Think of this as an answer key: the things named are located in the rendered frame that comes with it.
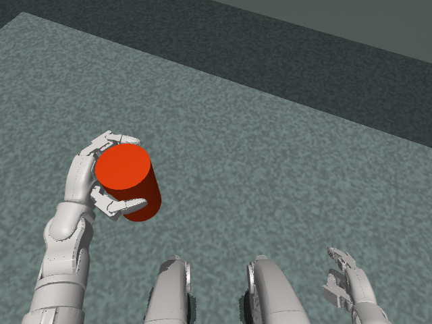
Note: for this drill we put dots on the left robot hand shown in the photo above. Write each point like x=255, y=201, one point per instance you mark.
x=83, y=186

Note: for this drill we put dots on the can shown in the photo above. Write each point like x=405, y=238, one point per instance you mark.
x=125, y=171

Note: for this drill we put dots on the left robot arm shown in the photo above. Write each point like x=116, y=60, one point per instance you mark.
x=62, y=280

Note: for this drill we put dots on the right robot hand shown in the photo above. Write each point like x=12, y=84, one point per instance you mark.
x=351, y=288

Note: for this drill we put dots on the right robot arm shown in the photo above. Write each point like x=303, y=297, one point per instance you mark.
x=368, y=313

